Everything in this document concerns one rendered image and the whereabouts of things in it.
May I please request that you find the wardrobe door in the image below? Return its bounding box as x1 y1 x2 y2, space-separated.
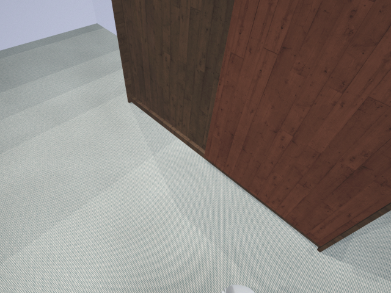
120 0 235 150
204 0 391 246

